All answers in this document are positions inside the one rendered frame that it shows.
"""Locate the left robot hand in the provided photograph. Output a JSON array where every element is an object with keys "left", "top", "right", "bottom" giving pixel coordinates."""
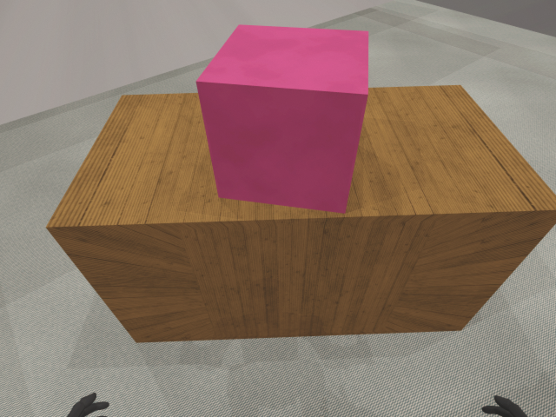
[{"left": 67, "top": 393, "right": 109, "bottom": 417}]

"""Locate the right robot hand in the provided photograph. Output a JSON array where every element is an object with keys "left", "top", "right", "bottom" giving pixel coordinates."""
[{"left": 482, "top": 395, "right": 528, "bottom": 417}]

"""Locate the carton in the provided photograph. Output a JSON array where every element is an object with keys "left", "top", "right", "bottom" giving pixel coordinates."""
[{"left": 196, "top": 24, "right": 368, "bottom": 214}]

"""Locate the pedestal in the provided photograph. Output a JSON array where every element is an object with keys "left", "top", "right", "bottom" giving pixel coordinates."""
[{"left": 46, "top": 85, "right": 556, "bottom": 343}]

